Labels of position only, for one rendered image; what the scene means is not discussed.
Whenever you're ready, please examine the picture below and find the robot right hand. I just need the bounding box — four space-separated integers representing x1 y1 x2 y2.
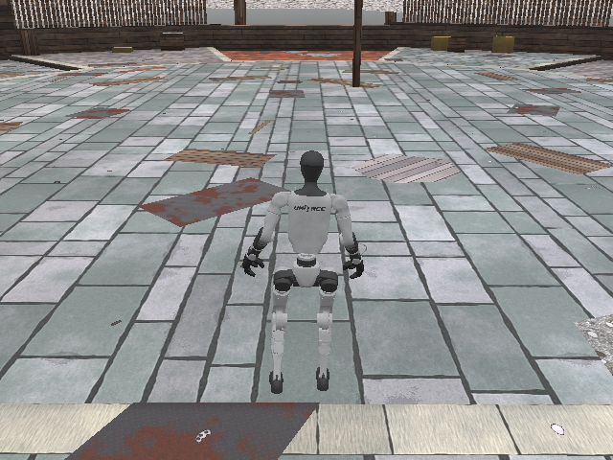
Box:
343 260 364 279

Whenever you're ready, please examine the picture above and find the left robot shin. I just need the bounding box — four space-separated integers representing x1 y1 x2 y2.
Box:
271 312 284 380

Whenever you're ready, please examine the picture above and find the robot right upper arm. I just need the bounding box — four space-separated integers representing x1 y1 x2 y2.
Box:
330 194 354 246

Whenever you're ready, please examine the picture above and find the robot right forearm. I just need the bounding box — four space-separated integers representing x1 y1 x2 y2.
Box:
345 232 362 265

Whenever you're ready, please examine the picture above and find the right robot thigh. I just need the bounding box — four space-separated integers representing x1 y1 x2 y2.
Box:
317 267 338 330

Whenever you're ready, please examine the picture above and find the robot left hand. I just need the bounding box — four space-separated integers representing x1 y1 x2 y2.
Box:
242 254 264 277

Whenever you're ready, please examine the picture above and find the robot left upper arm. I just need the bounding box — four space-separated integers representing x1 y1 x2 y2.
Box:
260 192 290 243

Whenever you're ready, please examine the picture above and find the robot left forearm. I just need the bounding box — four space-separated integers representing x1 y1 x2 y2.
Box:
246 227 267 261

